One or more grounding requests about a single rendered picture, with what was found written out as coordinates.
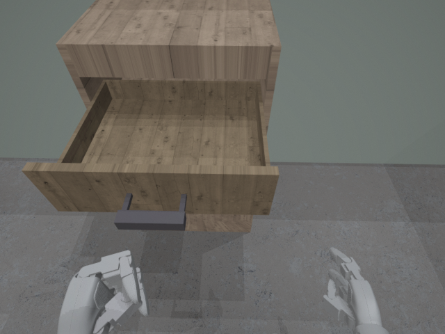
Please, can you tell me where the robot left hand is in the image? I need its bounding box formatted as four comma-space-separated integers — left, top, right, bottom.
57, 250, 149, 334

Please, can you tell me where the robot right hand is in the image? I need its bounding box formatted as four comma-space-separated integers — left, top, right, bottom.
323, 247, 382, 332

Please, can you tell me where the handle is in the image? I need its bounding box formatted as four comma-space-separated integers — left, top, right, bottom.
114, 193, 187, 231

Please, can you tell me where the cabinet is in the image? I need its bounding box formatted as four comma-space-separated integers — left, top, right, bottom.
56, 0, 282, 232

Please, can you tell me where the drawer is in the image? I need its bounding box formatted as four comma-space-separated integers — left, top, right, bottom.
22, 79, 280, 215

